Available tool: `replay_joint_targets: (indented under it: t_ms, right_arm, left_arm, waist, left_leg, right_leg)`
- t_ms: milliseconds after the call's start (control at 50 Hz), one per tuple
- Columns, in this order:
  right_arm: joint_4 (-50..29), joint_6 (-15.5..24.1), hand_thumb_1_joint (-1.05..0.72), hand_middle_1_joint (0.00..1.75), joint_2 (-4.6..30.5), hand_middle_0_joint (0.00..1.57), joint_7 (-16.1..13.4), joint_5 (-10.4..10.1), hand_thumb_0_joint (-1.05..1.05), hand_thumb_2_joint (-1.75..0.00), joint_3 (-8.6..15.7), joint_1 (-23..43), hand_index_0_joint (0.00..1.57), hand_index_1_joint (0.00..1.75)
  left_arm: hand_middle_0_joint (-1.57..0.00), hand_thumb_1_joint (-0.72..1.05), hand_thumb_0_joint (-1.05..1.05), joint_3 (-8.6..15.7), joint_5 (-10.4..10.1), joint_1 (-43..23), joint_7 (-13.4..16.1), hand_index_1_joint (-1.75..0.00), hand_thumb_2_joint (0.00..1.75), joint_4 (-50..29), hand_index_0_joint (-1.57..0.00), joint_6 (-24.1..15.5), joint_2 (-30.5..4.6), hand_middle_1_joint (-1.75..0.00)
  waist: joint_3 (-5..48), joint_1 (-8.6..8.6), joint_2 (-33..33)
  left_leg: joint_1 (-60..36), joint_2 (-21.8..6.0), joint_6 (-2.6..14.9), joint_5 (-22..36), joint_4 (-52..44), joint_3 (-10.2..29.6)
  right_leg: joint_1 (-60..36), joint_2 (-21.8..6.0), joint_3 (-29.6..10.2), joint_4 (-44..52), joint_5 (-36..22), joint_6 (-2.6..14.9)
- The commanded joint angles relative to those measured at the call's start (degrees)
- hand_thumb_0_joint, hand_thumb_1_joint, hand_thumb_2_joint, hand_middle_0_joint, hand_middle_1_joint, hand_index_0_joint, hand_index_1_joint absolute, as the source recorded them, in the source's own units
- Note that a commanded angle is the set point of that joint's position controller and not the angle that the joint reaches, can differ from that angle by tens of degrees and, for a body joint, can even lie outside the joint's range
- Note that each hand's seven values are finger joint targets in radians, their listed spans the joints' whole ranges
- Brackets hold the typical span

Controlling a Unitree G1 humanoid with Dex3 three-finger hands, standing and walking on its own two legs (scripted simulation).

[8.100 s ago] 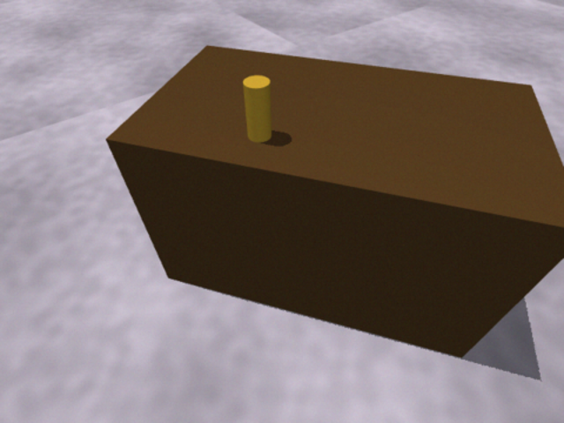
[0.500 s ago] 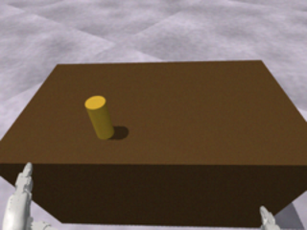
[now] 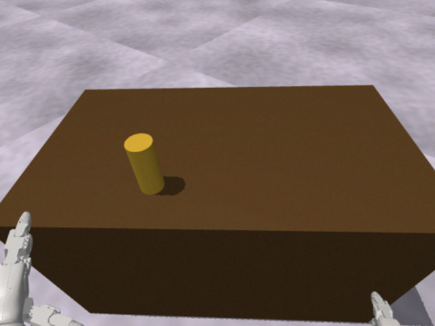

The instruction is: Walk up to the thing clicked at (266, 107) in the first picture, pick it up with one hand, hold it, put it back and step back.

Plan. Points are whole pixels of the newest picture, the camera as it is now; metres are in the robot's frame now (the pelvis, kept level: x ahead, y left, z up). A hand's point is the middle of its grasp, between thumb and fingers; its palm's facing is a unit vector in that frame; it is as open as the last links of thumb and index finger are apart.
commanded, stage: go down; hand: left
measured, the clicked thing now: (146, 165) +0.50 +0.23 +0.00
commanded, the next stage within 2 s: none
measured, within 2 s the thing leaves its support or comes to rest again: neither
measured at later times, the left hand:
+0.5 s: hand (44, 243) +0.24 +0.32 +0.08, palm faces +0.37 -0.89 -0.26, open 17.5 cm
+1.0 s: hand (43, 213) +0.29 +0.35 +0.08, palm faces +0.22 -0.97 -0.05, open 17.3 cm
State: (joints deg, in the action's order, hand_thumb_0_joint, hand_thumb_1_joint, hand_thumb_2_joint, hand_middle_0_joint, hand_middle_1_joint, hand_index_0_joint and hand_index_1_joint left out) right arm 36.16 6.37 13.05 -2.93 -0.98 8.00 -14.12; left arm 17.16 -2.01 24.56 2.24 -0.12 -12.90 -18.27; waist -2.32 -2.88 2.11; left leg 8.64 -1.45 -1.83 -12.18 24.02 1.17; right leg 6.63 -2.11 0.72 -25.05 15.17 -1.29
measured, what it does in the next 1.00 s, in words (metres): stands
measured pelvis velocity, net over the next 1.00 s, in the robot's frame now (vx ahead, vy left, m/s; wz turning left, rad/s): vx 0.01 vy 0.02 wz -0.01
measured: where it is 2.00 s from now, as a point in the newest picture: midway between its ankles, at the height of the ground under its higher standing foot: outside the picture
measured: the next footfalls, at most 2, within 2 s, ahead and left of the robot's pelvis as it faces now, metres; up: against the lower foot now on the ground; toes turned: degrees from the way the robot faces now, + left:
none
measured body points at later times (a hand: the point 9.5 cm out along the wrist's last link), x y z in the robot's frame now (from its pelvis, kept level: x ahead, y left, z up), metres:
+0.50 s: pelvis +0.00 +0.00 -0.01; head +0.00 +0.00 +0.44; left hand +0.21 +0.36 +0.10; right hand +0.17 -0.25 -0.09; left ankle +0.01 +0.14 -0.74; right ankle -0.01 -0.13 -0.74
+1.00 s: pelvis +0.01 +0.02 -0.01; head +0.02 +0.02 +0.44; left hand +0.28 +0.40 +0.09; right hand +0.16 -0.24 -0.09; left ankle +0.01 +0.14 -0.74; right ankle -0.01 -0.13 -0.74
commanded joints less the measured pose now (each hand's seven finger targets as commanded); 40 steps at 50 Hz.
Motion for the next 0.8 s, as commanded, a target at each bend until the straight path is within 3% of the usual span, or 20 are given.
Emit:
replay_joint_targets:
  t_ms: [0, 20, 40, 80, 100, 120, 140, 160, 180, 240, 340, 400, 500, 520, 600, 660, 680, 720, 760, 780]
  right_arm:
    - [-8.66, 3.26, 0.51, 0.05, 9.4, 0.05, -0.57, -0.02, 0.0, -0.06, 3.63, 4.98, 0.05, 0.05]
    - [-9.1, 3.4, 0.51, 0.05, 8.77, 0.05, -0.39, 0.05, 0.0, -0.06, 3.1, 4.81, 0.05, 0.05]
    - [-8.29, 3.25, 0.51, 0.05, 6.71, 0.05, -0.21, -0.07, 0.0, -0.06, 1.51, 4.82, 0.05, 0.05]
    - [-10.41, 3.63, 0.51, 0.05, 9.06, 0.05, -0.45, -0.09, 0.0, -0.05, 3.39, 5.28, 0.05, 0.05]
    - [-10.17, 3.59, 0.51, 0.05, 5.1, 0.05, 0.5, 0.6, 0.0, -0.05, 0.21, 7.58, 0.05, 0.05]
    - [-8.95, 3.47, 0.5, 0.05, 6.35, 0.05, 0.48, 0.75, 0.0, -0.05, 1.36, 6.26, 0.05, 0.05]
    - [-7.28, 3.06, 0.51, 0.05, 6.66, 0.05, 0.34, 0.77, 0.0, -0.05, 1.72, 5.71, 0.05, 0.05]
    - [-7.95, 3.13, 0.51, 0.05, 8.52, 0.05, 0.25, 0.83, 0.0, -0.05, 3.17, 5.53, 0.05, 0.05]
    - [-9.23, 3.15, 0.51, 0.05, 7.34, 0.05, 0.42, 0.7, 0.0, -0.05, 1.72, 6.24, 0.05, 0.05]
    - [-8.54, 2.25, 0.52, 0.05, 8.51, 0.05, 0.21, 0.68, 0.0, -0.05, 3.12, 4.84, 0.05, 0.05]
    - [-7.07, 2.8, 0.52, 0.05, 7.09, 0.05, -0.07, 0.19, 0.0, -0.05, 1.79, 5.28, 0.05, 0.05]
    - [-5.53, 2.86, 0.53, 0.05, 6.36, 0.05, -0.76, -0.3, 0.0, -0.05, 0.62, 6.98, 0.05, 0.05]
    - [-4.99, 2.93, 0.53, 0.05, 6.4, 0.05, -2.01, -0.96, 0.0, -0.05, -1.48, 8.29, 0.05, 0.05]
    - [-7.63, 3.05, 0.53, 0.05, 8.61, 0.05, -2.54, -0.97, 0.0, -0.05, -0.44, 8.97, 0.05, 0.05]
    - [-5.3, 3.21, 0.53, 0.05, 8.74, 0.05, -2.78, -1.24, 0.0, -0.05, -1.43, 6.84, 0.05, 0.05]
    - [-3.75, 3.43, 0.52, 0.05, 6.74, 0.05, -2.49, -1.29, 0.0, -0.05, -3.38, 5.21, 0.05, 0.05]
    - [-8.27, 4.09, 0.53, 0.05, 8.99, 0.05, -2.72, -1.14, 0.0, -0.05, -2.41, 7.23, 0.05, 0.05]
    - [-5.86, 4.11, 0.53, 0.05, 7.25, 0.05, -2.26, -0.91, 0.0, -0.05, -3.74, 5.45, 0.05, 0.05]
    - [-9.41, 4.63, 0.53, 0.05, 9.39, 0.05, -2.55, -0.8, 0.0, -0.05, -2.71, 6.96, 0.05, 0.05]
    - [-8.04, 4.63, 0.52, 0.05, 8.69, 0.05, -2.35, -0.54, 0.0, -0.05, -3.1, 5.42, 0.05, 0.05]
  left_arm:
    - [-0.05, -0.6, 0.0, 7.64, -0.69, -3.93, 0.86, -0.07, 0.07, -12.21, -0.04, -4.39, -12.62, -0.06]
    - [-0.05, -0.6, 0.0, 7.3, -0.63, -4.31, 0.74, -0.07, 0.07, -12.46, -0.04, -4.5, -12.13, -0.06]
    - [-0.05, -0.6, 0.0, 8.11, -0.66, -4.6, 0.93, -0.07, 0.07, -13.49, -0.04, -4.83, -12.87, -0.05]
    - [-0.05, -0.6, 0.0, 7.53, -0.62, -3.83, 0.85, -0.05, 0.0, -12.93, -0.07, -5.09, -12.3, -0.06]
    - [-0.06, -0.61, 0.0, 3.3, -1.0, -5.76, -0.7, -0.07, 0.03, -14.33, -0.07, -6.86, -4.44, -0.07]
    - [-0.06, -0.61, 0.0, 7.81, -1.62, -5.51, -1.09, -0.08, 0.04, -11.97, -0.07, -7.14, -8.08, -0.08]
    - [-0.06, -0.61, 0.0, 9.51, -1.79, -6.91, -1.31, -0.09, 0.04, -11.38, -0.07, -7.23, -10.48, -0.08]
    - [-0.06, -0.61, 0.0, 9.74, -1.98, -7.32, -1.76, -0.08, 0.05, -10.29, -0.06, -7.35, -11.32, -0.08]
    - [-0.07, -0.61, 0.0, 10.19, -1.83, -8.89, -1.99, -0.08, 0.03, -10.34, -0.07, -7.44, -12.31, -0.08]
    - [-0.05, -0.59, 0.0, 11.81, -2.19, -10.45, -2.71, -0.07, 0.05, -7.86, -0.06, -7.29, -14.02, -0.07]
    - [-0.05, -0.55, 0.0, 14.08, -5.34, -20.68, -5.86, -0.06, 0.06, -5.1, -0.05, -7.87, -16.64, -0.06]
    - [-0.04, -0.54, 0.0, 13.54, -7.44, -26.36, -9.63, -0.06, 0.07, 0.52, -0.04, -7.49, -17.51, -0.05]
    - [-0.03, -0.5, 0.0, 15.52, -10.86, -34.81, -17.33, -0.05, 0.08, 9.81, -0.03, -5.93, -23.71, -0.04]
    - [-0.04, -0.51, 0.0, 17.09, -11.64, -36.04, -18.68, -0.04, 0.07, 11.94, -0.04, -5.66, -25.69, -0.04]
    - [-0.03, -0.47, 0.0, 20.33, -14.49, -41.22, -23.74, -0.04, 0.08, 18.13, -0.03, -4.36, -29.84, -0.04]
    - [-0.03, -0.48, 0.0, 18.57, -15.19, -40.29, -26.8, -0.04, 0.08, 22.53, -0.03, -3.13, -27.67, -0.03]
    - [-0.03, -0.47, 0.0, 19.5, -15.15, -39.16, -27.5, -0.03, 0.08, 24.3, -0.03, -2.57, -28.69, -0.03]
    - [-0.03, -0.47, 0.0, 17.37, -15.15, -40.97, -28.81, -0.02, 0.08, 22.04, -0.03, -2.17, -26.96, -0.02]
    - [-0.03, -0.48, 0.0, 20.23, -15.24, -39.7, -29.07, -0.02, 0.07, 24.62, -0.03, -1.56, -30.02, -0.01]
    - [-0.03, -0.5, 0.0, 19.99, -15.57, -41.56, -29.22, -0.02, 0.06, 22.87, -0.03, -1.64, -29.4, -0.01]
  waist:
    - [3.49, -0.04, -0.55]
    - [3.61, 0.34, 0.0]
    - [3.99, -0.58, 0.75]
    - [4.49, 0.1, -0.5]
    - [5.47, 0.8, -2.02]
    - [6.46, 0.04, -2.8]
    - [5.67, 0.04, -1.42]
    - [5.26, 0.67, -2.21]
    - [5.75, 0.04, -2.0]
    - [4.3, 1.11, -1.13]
    - [7.26, 2.06, 0.27]
    - [8.08, 3.08, 0.43]
    - [10.24, 2.79, 1.62]
    - [12.68, 3.4, 0.49]
    - [15.0, 2.61, 3.84]
    - [13.97, 1.93, 5.52]
    - [15.68, 2.0, 4.8]
    - [15.32, 1.28, 5.74]
    - [16.74, 1.06, 4.05]
    - [16.87, 1.42, 4.08]
  left_leg:
    - [-1.62, 2.04, 2.0, 6.07, -3.56, -3.4]
    - [-1.64, 1.97, 1.97, 5.81, -3.58, -3.44]
    - [-1.49, 2.0, 1.98, 6.55, -3.6, -3.28]
    - [-2.1, 1.87, 1.95, 7.29, -3.43, -3.21]
    - [0.06, 2.1, 1.67, 6.24, -0.7, -3.03]
    - [0.19, 2.07, 1.78, 6.84, -0.03, -2.94]
    - [0.78, 2.21, 1.68, 6.1, -0.28, -2.95]
    - [0.96, 2.19, 1.74, 5.18, -0.04, -3.02]
    - [1.74, 2.14, 1.69, 4.84, 0.2, -2.79]
    - [3.0, 2.32, 1.57, 2.87, 0.35, -2.95]
    - [3.07, 2.27, 1.8, 4.05, 1.75, -2.58]
    - [2.97, 2.32, 1.97, 4.63, 2.51, -2.36]
    - [3.69, 2.34, 2.26, 4.86, 2.7, -1.79]
    - [2.74, 2.22, 2.35, 6.27, 3.06, -1.69]
    - [2.49, 1.68, 1.6, 11.5, 3.22, -1.12]
    - [3.03, 1.21, 1.04, 13.85, 3.05, -0.91]
    - [2.45, 0.91, 0.89, 15.52, 3.14, -0.74]
    - [2.18, 0.52, 0.64, 16.95, 3.39, -0.67]
    - [2.52, 0.65, 0.87, 17.67, 3.84, -0.86]
    - [2.49, 0.47, 0.83, 17.62, 3.82, -0.75]
  right_leg:
    - [2.48, 1.59, 3.02, 5.09, -7.21, 1.16]
    - [2.29, 1.64, 2.96, 5.05, -7.18, 1.21]
    - [1.8, 1.5, 2.99, 4.95, -7.63, 1.31]
    - [1.73, 1.71, 3.05, 4.66, -8.41, 1.18]
    - [3.45, 1.79, 2.57, 3.08, -6.99, 0.81]
    - [2.82, 1.65, 2.64, 2.74, -7.38, 0.7]
    - [3.39, 1.46, 2.44, 2.84, -6.77, 0.77]
    - [3.69, 1.4, 2.24, 2.8, -6.3, 0.6]
    - [3.99, 1.49, 2.24, 2.57, -5.68, 0.78]
    - [5.5, 1.52, 2.32, 2.38, -4.24, 0.79]
    - [5.55, 1.16, 2.0, 0.96, -6.53, 0.66]
    - [6.84, 0.9, 1.6, 0.39, -7.5, 0.61]
    - [6.67, 0.77, 1.57, 0.16, -7.73, 0.96]
    - [6.14, 0.87, 1.55, -0.03, -9.22, 0.89]
    - [4.99, 1.36, 1.99, -1.41, -13.08, 1.49]
    - [6.16, 1.76, 2.3, -2.05, -13.47, 2.05]
    - [5.76, 1.91, 2.48, -2.22, -14.09, 2.08]
    - [6.76, 2.1, 2.58, -2.32, -13.84, 2.24]
    - [5.44, 2.01, 2.54, -2.11, -15.06, 2.03]
    - [5.79, 2.24, 2.51, -2.27, -14.98, 2.01]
